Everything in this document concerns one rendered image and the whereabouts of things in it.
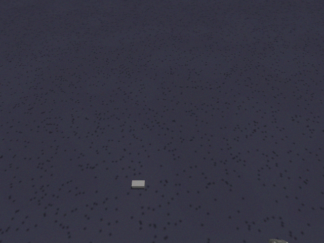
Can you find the small box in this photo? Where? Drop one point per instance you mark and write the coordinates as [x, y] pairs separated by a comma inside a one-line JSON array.
[[138, 183]]

